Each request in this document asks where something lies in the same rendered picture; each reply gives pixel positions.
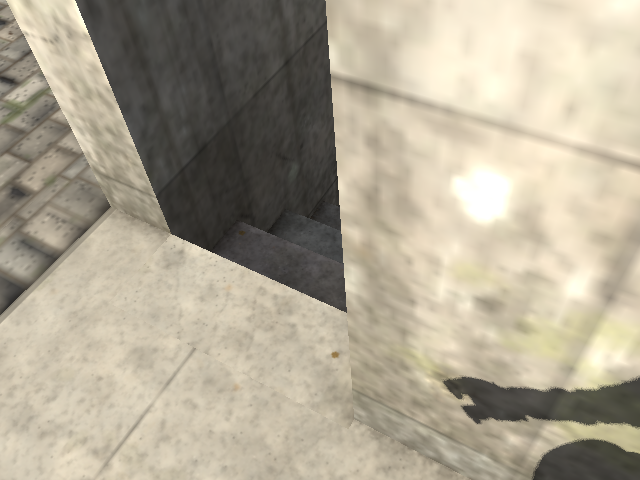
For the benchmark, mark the stairs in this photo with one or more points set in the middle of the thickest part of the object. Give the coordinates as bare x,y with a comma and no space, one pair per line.
302,253

